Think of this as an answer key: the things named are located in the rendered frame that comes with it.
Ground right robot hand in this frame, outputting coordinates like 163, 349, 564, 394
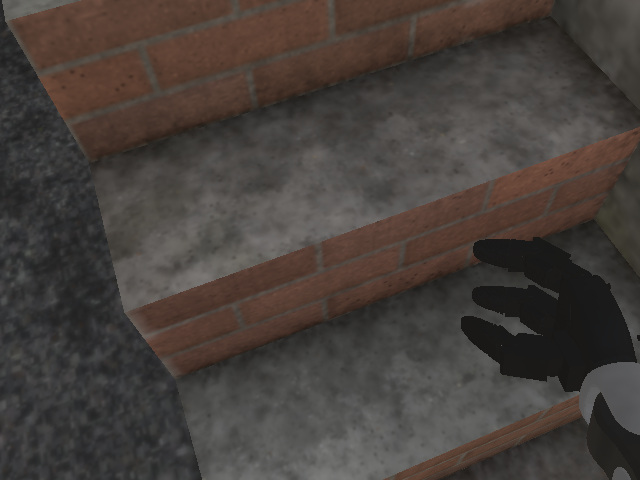
461, 237, 640, 392

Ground robot right forearm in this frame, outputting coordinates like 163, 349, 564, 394
579, 362, 640, 480

